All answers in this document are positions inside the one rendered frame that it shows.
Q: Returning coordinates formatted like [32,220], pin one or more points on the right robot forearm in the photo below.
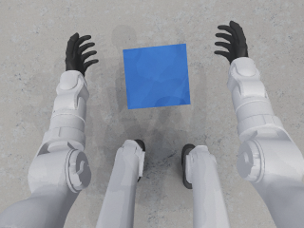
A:
[255,116]

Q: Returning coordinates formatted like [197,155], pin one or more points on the robot right hand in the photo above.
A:
[237,47]

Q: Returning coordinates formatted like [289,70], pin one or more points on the robot left upper arm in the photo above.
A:
[55,180]

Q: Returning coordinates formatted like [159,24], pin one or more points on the left robot forearm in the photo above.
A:
[68,118]

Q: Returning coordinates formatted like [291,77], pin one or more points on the robot right upper arm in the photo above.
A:
[275,168]

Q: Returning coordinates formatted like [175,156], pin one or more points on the robot left hand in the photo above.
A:
[75,60]

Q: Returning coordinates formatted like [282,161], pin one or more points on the robot right foot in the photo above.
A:
[185,151]

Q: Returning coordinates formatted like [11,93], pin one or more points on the robot left shin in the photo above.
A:
[127,142]

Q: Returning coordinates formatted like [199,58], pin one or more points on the carton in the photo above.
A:
[156,76]

